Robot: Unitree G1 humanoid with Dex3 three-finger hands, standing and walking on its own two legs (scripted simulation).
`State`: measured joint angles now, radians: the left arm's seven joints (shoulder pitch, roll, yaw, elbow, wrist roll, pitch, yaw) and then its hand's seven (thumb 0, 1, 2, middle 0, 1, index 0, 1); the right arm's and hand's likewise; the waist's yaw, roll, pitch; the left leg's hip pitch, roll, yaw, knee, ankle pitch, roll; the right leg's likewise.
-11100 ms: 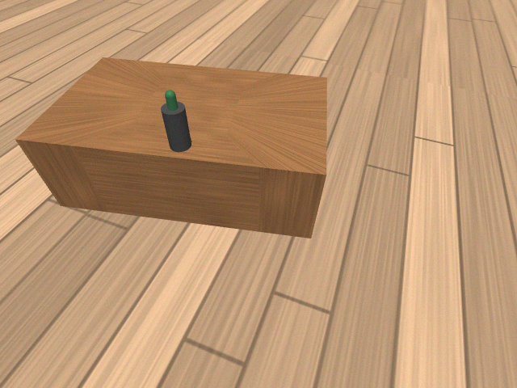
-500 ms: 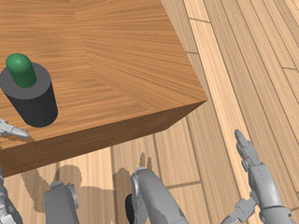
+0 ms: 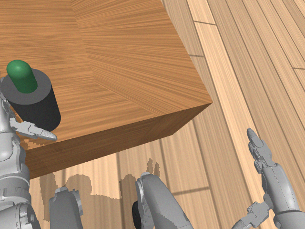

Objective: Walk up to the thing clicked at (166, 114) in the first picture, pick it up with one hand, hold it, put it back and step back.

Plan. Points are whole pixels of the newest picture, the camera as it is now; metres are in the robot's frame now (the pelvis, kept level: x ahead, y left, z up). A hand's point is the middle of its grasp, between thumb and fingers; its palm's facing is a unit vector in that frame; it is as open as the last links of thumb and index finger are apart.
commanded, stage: close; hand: left
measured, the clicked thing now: (33, 98) +0.47 +0.17 -0.03
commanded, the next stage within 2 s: settle in 0.88 s
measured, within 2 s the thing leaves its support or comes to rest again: leaves its support in 1.46 s
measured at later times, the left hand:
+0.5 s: hand (29, 103) +0.48 +0.19 -0.05, palm faces +0.14 -0.99 +0.01, open 15.7 cm
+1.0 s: hand (28, 102) +0.48 +0.19 -0.06, palm faces +0.15 -0.99 -0.01, open 11.8 cm
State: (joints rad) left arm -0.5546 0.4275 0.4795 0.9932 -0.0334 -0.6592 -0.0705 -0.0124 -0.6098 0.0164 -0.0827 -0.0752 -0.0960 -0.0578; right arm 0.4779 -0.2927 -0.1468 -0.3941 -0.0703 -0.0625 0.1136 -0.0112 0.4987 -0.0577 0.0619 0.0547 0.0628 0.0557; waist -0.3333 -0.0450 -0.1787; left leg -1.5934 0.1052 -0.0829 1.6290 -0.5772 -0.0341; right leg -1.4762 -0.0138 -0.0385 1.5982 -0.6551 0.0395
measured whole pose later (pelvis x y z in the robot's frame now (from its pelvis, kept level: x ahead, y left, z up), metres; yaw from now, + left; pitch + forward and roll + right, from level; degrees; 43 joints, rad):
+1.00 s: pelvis -0.01 +0.01 +0.00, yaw +0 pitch +31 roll -5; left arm -0.64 0.50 0.47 1.12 0.01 -0.69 -0.02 0.00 -0.62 0.66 -0.81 -0.79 -0.84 -0.79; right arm 0.46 -0.31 -0.13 -0.45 -0.07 -0.02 0.12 -0.01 0.47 -0.06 0.06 0.05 0.06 0.05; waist -0.37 -0.05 -0.17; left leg -1.61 0.10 -0.08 1.63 -0.57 -0.03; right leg -1.49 -0.02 -0.03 1.60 -0.64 0.05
